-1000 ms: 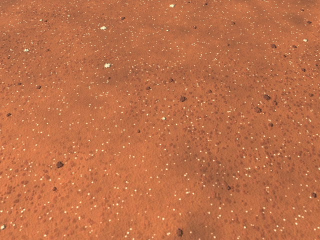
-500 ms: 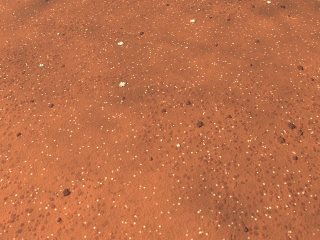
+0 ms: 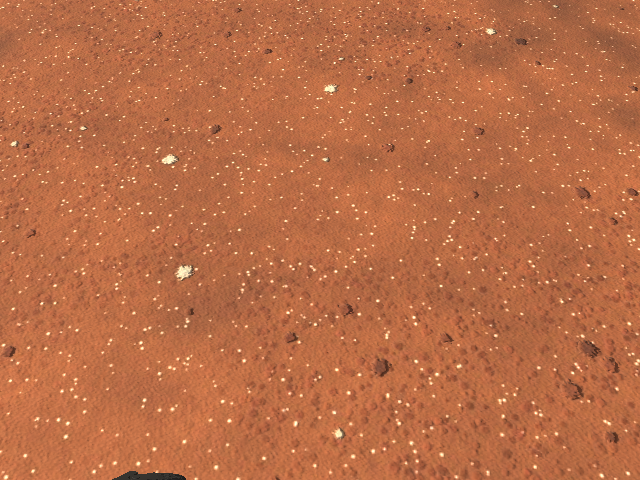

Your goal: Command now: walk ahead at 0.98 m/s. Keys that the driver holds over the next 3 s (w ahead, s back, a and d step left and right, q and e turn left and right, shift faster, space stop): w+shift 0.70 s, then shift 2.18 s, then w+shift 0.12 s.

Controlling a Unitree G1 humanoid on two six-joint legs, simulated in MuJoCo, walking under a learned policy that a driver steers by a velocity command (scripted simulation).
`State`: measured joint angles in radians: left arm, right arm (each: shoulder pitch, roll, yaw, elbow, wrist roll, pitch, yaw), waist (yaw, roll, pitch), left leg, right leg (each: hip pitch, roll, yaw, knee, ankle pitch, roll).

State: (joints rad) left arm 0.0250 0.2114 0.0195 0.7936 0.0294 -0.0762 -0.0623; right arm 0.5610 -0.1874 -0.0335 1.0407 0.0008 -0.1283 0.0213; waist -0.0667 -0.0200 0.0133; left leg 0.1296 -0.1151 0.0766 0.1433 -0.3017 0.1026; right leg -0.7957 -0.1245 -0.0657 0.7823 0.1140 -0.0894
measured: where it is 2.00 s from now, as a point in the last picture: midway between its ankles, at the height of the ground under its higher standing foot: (283, 241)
